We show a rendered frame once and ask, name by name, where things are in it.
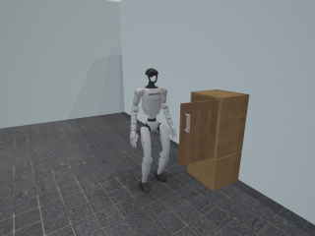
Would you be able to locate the left robot forearm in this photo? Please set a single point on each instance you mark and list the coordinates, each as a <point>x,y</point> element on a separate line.
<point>167,116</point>

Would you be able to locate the left robot hand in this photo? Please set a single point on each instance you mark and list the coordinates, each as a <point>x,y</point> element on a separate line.
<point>172,131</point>

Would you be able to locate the robot right upper arm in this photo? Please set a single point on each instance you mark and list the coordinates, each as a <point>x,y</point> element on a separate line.
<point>137,96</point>

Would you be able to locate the cupboard door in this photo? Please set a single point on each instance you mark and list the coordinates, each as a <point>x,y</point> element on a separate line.
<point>199,144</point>

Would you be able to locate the humanoid robot torso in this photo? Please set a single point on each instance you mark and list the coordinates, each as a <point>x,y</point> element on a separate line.
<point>151,104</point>

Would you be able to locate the right robot hand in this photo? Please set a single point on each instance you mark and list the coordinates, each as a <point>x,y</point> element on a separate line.
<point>133,138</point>

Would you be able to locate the right robot forearm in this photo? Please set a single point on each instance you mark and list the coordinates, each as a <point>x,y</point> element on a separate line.
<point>133,119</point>

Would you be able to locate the handle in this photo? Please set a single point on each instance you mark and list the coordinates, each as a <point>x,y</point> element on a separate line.
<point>188,118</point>

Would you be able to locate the robot right thigh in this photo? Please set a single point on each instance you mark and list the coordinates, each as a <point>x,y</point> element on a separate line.
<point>146,142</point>

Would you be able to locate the robot left upper arm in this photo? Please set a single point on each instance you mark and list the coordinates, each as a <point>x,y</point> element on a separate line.
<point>163,98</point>

